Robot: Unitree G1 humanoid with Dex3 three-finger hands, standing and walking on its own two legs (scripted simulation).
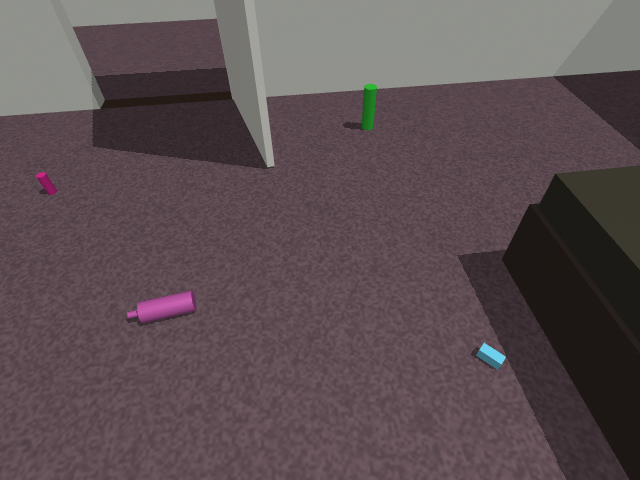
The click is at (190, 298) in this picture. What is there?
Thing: lying bottle
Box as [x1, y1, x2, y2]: [127, 290, 196, 322]
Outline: 194,295 191,290 138,302 137,309 127,312 127,315 129,318 138,316 141,322 145,322 193,311 196,309
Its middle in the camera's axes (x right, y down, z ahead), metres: -0.59 +0.26 +1.44
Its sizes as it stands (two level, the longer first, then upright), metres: 0.232 0.079 0.079
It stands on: the floor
